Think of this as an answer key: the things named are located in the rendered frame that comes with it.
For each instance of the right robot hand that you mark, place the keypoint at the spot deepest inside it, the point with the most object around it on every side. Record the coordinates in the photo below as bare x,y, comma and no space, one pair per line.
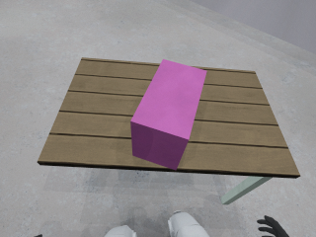
275,229

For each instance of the robot thigh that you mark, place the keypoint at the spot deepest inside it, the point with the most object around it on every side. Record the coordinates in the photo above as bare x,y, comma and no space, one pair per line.
182,224
121,231

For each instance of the table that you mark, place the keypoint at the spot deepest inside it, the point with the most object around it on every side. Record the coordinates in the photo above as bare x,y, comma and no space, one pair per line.
235,131

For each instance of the robot left thigh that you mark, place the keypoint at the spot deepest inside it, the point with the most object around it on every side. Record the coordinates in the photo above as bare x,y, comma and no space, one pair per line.
121,231

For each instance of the robot right thigh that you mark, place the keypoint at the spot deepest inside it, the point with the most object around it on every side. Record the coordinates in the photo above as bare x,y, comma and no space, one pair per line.
182,224

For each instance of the carton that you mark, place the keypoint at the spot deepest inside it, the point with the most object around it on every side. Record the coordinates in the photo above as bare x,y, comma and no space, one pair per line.
162,123

